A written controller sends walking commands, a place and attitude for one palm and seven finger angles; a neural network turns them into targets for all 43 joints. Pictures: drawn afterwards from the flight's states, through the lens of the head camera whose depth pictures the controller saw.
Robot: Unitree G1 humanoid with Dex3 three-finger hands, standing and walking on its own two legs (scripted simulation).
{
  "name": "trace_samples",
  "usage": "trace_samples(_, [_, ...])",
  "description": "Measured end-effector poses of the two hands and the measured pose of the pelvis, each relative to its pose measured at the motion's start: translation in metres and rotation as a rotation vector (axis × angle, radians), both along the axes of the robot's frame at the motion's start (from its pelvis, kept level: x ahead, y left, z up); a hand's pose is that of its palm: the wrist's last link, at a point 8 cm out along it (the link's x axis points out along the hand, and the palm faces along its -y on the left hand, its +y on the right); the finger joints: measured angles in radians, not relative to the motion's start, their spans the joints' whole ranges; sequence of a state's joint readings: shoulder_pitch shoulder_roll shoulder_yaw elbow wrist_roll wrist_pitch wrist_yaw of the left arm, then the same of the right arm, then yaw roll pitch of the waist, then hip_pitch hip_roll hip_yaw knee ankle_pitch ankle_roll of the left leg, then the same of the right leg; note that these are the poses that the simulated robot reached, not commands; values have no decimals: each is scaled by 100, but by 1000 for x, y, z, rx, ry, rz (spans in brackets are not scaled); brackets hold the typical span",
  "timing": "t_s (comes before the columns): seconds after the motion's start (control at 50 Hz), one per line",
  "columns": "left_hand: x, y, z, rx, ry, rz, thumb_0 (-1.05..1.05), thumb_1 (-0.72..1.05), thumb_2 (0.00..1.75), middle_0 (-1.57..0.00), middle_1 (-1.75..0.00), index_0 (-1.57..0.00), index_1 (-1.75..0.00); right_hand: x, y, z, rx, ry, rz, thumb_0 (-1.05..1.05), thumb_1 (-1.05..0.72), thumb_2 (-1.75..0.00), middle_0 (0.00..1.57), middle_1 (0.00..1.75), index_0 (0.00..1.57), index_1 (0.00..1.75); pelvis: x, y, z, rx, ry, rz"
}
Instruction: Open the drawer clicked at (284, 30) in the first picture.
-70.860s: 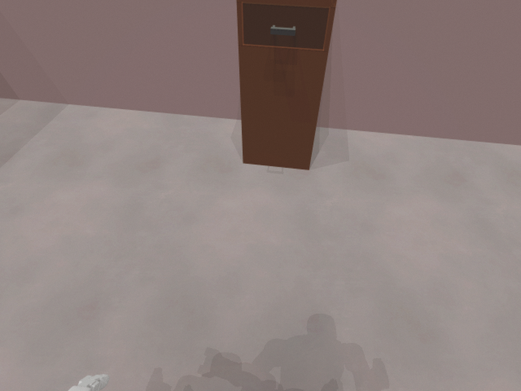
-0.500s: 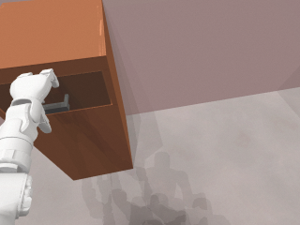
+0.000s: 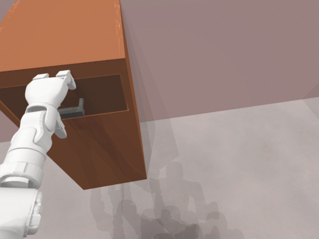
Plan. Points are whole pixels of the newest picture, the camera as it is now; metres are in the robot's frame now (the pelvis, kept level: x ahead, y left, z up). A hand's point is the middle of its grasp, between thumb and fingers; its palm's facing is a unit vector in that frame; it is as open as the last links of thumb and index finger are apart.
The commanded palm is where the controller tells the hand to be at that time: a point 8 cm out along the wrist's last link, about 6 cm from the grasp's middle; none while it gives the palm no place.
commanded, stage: lower the fingers behind the handle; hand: left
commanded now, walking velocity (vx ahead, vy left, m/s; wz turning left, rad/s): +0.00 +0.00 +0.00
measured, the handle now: (66, 108) +0.48 +0.29 +0.03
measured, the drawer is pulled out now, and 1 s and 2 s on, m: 0.00 0.00 0.00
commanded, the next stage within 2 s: lift the hand off the handle in 1.70 s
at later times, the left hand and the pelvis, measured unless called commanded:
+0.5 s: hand (56, 114) +0.42 +0.29 +0.07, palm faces +0.03 -0.03 -1.00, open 13.8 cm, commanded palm +0.40 +0.29 +0.12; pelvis -0.01 +0.00 -0.01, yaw +1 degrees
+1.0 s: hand (57, 120) +0.42 +0.30 +0.04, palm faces -0.01 -0.02 -1.00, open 13.8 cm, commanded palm +0.40 +0.30 +0.08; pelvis -0.01 +0.00 -0.02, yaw +0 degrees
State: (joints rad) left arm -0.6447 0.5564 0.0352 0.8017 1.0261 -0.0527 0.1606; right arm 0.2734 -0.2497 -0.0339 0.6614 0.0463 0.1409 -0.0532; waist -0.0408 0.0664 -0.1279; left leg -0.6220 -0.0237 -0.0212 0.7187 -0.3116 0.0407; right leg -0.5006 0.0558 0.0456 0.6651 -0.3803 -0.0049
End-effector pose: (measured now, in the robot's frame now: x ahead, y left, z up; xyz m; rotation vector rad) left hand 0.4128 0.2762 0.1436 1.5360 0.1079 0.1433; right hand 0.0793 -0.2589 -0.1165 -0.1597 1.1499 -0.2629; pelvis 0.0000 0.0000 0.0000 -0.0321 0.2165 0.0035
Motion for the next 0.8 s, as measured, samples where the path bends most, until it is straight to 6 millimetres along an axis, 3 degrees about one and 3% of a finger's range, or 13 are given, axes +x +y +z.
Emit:
trace_samples(0.16, [-17, 31, 4, 32, 72, 122, 0, -49, 30, -33, -122, -33, -121, 2, 7, 2, 18, -2, 21, 1, -91, -90, 21, 30, 21, 30, 2, 0, 3, 1, -24, 16])
trace_samples(0.28, [-21, 22, -15, 2, 153, 27, 0, -49, 30, -32, -121, -32, -120, 2, -5, 8, -42, 19, 41, 1, -91, -90, 21, 30, 21, 30, 0, -1, 2, -1, -30, 33])
trace_samples(0.4, [-16, 3, -22, -22, 61, -81, 0, -49, 30, -32, -120, -32, -120, 0, -16, 8, -80, 20, 31, 1, -91, -90, 20, 30, 21, 30, -3, -1, -3, -5, -4, 23])
trace_samples(0.5, [-11, 13, -24, 1, -3, 6, 0, -49, 30, -32, -120, -32, -120, -7, -17, 1, -62, 37, 22, 1, -91, -90, 20, 30, 21, 30, -5, -2, -6, -5, 25, 12])
trace_samples(0.62, [-17, 28, -34, 30, 72, 121, 0, -49, 30, -31, -120, -31, -120, -19, -12, -5, -25, 71, 7, 1, -91, -90, 20, 30, 21, 30, -3, -4, -5, -6, 27, 13])
trace_samples(0.8, [-14, 23, -42, 4, 117, 28, 0, -49, 30, -30, -120, -32, -120, -28, -15, -2, -62, 89, -12, 1, -91, -90, 21, 30, 21, 30, -3, -6, -7, -11, 25, 21])
